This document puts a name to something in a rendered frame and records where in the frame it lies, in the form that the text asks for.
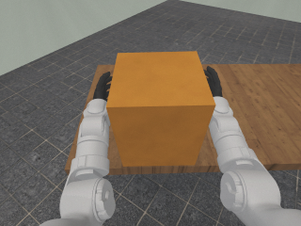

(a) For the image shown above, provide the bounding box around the right robot hand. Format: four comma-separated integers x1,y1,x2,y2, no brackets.
203,66,223,97

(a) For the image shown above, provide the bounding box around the robot right forearm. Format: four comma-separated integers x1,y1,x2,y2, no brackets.
209,96,281,202

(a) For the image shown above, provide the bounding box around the robot left forearm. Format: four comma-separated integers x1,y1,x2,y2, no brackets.
59,99,111,216

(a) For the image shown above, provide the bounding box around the table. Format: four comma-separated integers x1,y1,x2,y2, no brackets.
64,63,301,175

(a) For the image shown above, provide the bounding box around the left robot upper arm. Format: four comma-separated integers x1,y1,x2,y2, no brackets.
39,177,116,226

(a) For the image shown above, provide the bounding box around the carton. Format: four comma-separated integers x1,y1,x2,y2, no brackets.
106,51,216,167

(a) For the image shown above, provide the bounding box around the right robot upper arm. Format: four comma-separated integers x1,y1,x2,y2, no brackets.
220,169,301,226

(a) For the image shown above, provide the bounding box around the left robot hand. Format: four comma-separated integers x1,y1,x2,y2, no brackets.
92,72,113,101

